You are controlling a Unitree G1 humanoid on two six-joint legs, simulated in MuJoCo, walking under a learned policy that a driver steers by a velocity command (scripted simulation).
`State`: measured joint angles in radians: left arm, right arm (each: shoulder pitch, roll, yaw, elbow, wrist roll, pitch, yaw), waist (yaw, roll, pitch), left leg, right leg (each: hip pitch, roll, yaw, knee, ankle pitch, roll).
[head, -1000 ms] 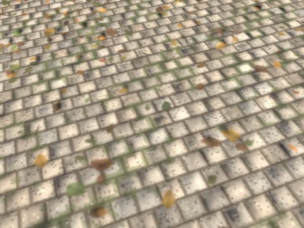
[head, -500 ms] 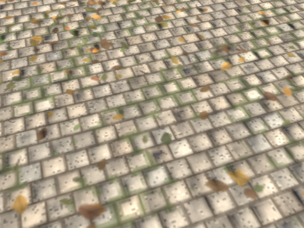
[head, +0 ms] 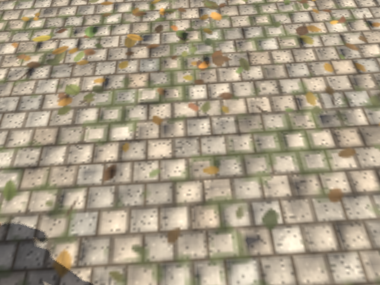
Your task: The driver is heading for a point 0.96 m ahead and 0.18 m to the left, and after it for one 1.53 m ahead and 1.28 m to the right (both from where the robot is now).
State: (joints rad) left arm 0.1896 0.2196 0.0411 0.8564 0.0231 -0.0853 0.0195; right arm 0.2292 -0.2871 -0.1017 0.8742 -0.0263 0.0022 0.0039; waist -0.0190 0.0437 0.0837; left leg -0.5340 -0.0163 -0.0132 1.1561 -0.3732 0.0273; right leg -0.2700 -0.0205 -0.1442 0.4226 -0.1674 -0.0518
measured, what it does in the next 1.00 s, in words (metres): walks ahead, turning left: left foot, then right foot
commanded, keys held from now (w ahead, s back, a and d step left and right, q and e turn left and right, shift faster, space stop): q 0.18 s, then w+q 0.44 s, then w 0.38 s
